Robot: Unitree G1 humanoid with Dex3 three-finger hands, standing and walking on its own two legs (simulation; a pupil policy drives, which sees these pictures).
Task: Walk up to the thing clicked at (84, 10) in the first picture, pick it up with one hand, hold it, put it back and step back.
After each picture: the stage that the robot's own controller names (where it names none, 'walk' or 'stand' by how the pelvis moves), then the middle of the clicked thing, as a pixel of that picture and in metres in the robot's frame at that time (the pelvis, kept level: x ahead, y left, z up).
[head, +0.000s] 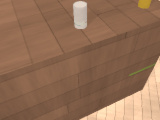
stand; (80, 15) +0.72 +0.03 +0.07
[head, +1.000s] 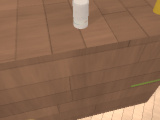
sink last; (80, 13) +0.65 +0.04 +0.09
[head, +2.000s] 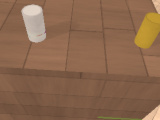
rise first; (34, 24) +0.53 +0.20 +0.11
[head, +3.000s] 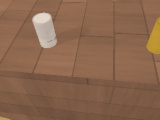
stand; (45, 31) +0.52 +0.17 +0.11
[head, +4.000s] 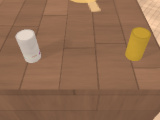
stand; (29, 46) +0.50 +0.22 +0.07
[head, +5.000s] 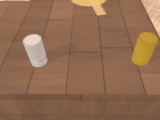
stand; (36, 51) +0.49 +0.20 +0.06
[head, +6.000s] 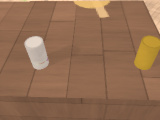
stand; (37, 53) +0.47 +0.19 +0.06
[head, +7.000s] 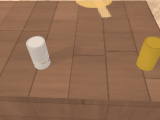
stand; (39, 53) +0.47 +0.19 +0.06
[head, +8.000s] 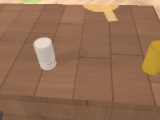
rise first; (45, 54) +0.48 +0.17 +0.07
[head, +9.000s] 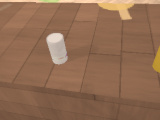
go down; (57, 49) +0.50 +0.16 +0.07
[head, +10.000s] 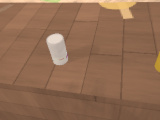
go down; (57, 49) +0.50 +0.16 +0.07
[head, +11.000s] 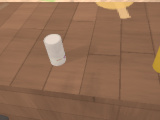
go down; (55, 50) +0.49 +0.17 +0.07
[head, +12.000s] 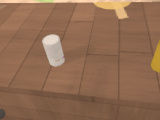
go down; (54, 50) +0.49 +0.17 +0.07
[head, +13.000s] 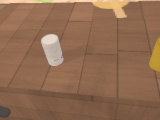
go down; (52, 50) +0.49 +0.17 +0.07
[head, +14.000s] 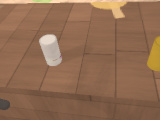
go down; (51, 50) +0.50 +0.17 +0.07
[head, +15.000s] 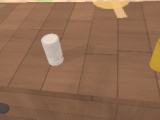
go down; (53, 50) +0.49 +0.17 +0.07
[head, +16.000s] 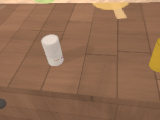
go down; (53, 50) +0.49 +0.17 +0.07
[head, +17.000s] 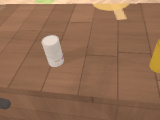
go down; (53, 51) +0.49 +0.17 +0.07
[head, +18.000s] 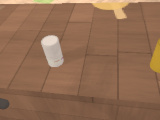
go down; (53, 51) +0.49 +0.17 +0.07
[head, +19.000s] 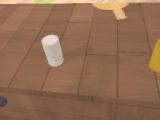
go down; (53, 51) +0.49 +0.17 +0.07
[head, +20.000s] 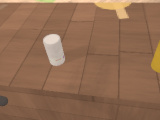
go down; (54, 50) +0.49 +0.17 +0.07
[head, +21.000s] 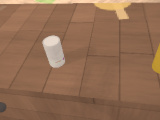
go down; (54, 52) +0.48 +0.17 +0.07
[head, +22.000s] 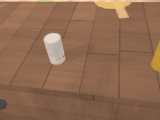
go down; (55, 49) +0.50 +0.16 +0.07
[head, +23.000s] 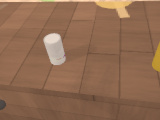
go down; (55, 49) +0.50 +0.17 +0.07
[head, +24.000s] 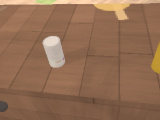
go down; (54, 52) +0.49 +0.17 +0.07
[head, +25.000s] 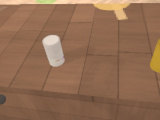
go down; (54, 51) +0.49 +0.17 +0.07
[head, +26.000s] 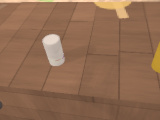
go down; (54, 50) +0.49 +0.17 +0.07
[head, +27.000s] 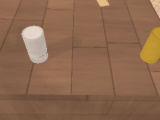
go down; (36, 45) +0.48 +0.15 +0.09
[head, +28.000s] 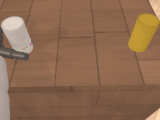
close in; (18, 37) +0.50 +0.18 +0.10
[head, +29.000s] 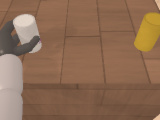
close; (28, 34) +0.50 +0.16 +0.11
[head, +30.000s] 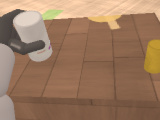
lift; (34, 37) +0.34 +0.13 +0.29
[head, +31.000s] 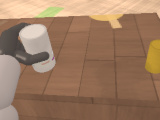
hold; (39, 49) +0.33 +0.14 +0.25
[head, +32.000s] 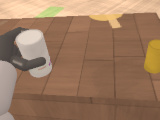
hold; (35, 54) +0.32 +0.15 +0.24
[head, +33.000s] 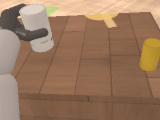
crouch; (38, 28) +0.38 +0.13 +0.28
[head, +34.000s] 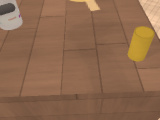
lower; (4, 5) +0.49 +0.18 +0.26
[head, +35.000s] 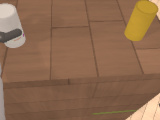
lower; (9, 27) +0.51 +0.17 +0.12
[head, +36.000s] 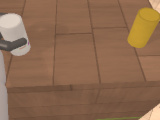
lower; (15, 35) +0.48 +0.17 +0.12
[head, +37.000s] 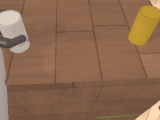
lower; (14, 32) +0.49 +0.17 +0.12
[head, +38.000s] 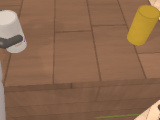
rest; (11, 32) +0.49 +0.18 +0.12
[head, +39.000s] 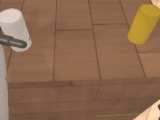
withdraw; (16, 31) +0.49 +0.16 +0.12
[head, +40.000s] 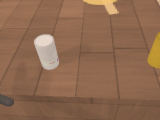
sink last; (47, 52) +0.46 +0.15 +0.09
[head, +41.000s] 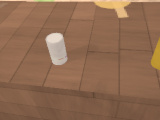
stand; (57, 49) +0.49 +0.15 +0.08
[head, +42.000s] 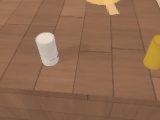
stand; (47, 49) +0.48 +0.16 +0.07
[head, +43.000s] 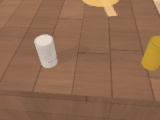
stand; (46, 51) +0.47 +0.16 +0.07
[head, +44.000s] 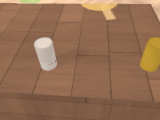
stand; (46, 54) +0.47 +0.16 +0.07
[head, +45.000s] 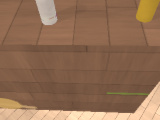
walk; (46, 8) +0.63 +0.16 +0.09
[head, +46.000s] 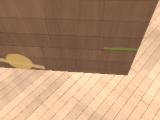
walk; out of the picture +1.00 +0.13 +0.09
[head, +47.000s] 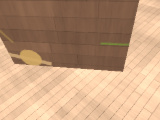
walk; out of the picture +1.26 +0.16 +0.08
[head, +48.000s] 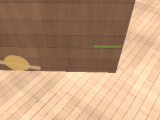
stand; out of the picture +1.15 +0.18 +0.07
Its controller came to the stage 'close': yes
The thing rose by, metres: 0.22
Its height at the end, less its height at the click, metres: +0.00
